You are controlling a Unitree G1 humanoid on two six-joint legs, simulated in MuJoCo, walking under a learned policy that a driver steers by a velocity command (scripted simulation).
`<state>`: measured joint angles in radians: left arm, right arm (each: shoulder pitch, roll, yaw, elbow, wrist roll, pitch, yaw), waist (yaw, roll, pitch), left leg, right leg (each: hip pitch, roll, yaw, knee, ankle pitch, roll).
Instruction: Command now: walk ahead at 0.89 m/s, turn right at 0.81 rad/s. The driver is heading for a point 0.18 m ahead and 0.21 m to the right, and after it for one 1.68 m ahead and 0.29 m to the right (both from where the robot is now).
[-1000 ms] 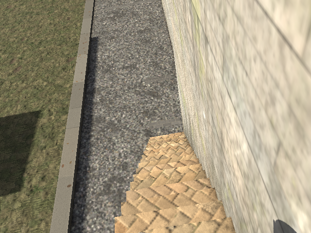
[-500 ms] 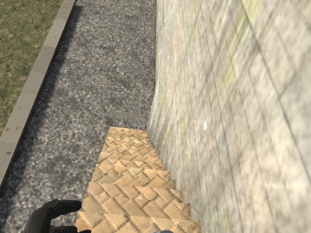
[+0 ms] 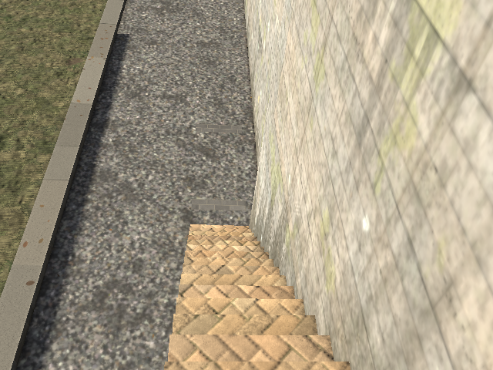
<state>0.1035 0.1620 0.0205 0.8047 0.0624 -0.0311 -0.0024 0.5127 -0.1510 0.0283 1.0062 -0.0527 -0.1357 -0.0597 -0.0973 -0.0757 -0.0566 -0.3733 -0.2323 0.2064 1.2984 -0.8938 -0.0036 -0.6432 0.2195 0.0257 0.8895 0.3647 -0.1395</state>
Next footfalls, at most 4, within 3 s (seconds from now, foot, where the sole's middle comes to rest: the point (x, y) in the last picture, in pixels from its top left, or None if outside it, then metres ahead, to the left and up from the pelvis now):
0.38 right None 0.43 0.10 -1.07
0.66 right None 0.67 0.06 -1.30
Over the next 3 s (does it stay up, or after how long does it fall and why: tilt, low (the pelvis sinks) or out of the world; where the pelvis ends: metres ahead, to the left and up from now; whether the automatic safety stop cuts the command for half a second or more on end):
falls after 0.84 s (out of the world)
